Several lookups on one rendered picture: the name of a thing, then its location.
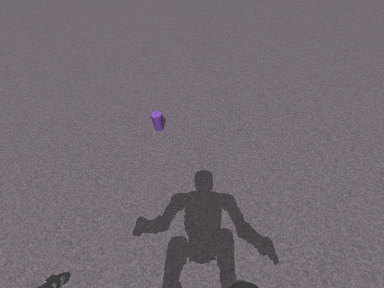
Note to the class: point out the cup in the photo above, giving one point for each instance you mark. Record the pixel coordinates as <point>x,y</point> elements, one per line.
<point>157,119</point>

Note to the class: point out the left robot hand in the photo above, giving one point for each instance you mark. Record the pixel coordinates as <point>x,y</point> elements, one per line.
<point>56,281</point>

